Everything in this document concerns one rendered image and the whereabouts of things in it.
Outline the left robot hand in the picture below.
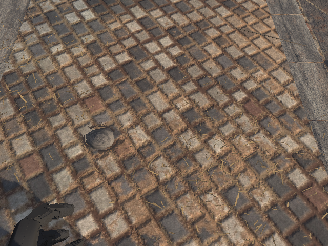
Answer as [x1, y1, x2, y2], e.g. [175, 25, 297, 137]
[8, 202, 84, 246]

